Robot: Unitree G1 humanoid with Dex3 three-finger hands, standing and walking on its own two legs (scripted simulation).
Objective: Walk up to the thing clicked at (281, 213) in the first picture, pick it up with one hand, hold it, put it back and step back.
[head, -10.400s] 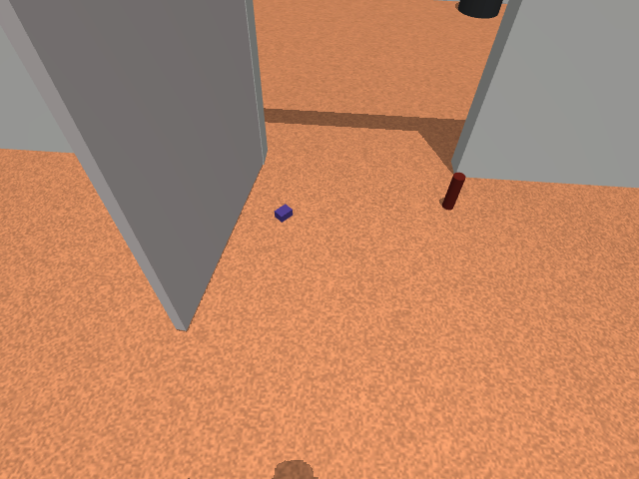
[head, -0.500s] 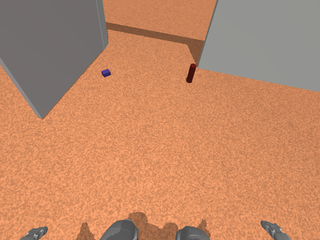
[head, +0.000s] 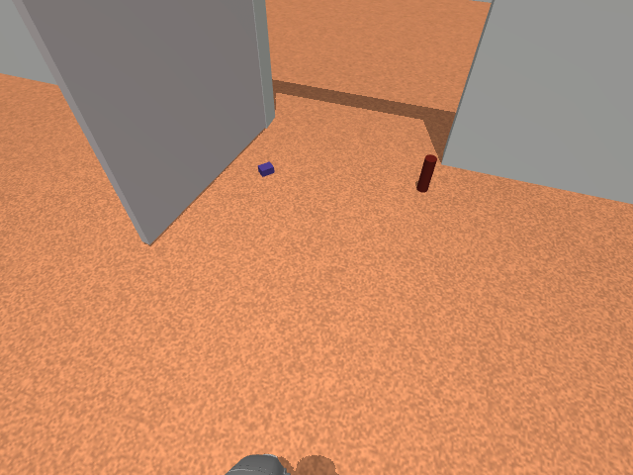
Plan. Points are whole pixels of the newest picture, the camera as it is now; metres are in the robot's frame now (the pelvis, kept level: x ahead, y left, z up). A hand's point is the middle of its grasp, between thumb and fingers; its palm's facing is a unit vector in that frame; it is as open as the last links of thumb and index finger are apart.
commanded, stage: walk up
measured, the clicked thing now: (266, 169) +1.49 +0.32 -0.74
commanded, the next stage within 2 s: stand in 1.26 s
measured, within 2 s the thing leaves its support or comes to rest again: neither
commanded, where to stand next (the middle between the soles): +0.10 -0.04 m, yaw +1 degrees
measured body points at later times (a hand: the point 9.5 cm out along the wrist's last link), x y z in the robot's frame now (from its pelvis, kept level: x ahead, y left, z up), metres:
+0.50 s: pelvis +0.01 -0.02 +0.00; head +0.02 -0.02 +0.44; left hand +0.08 +0.29 -0.12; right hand +0.09 -0.33 -0.13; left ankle +0.02 +0.11 -0.72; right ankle +0.07 -0.15 -0.72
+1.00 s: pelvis +0.04 -0.01 +0.02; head +0.05 -0.01 +0.47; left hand +0.11 +0.30 -0.11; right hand +0.15 -0.31 -0.11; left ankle +0.02 +0.11 -0.72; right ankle +0.07 -0.15 -0.72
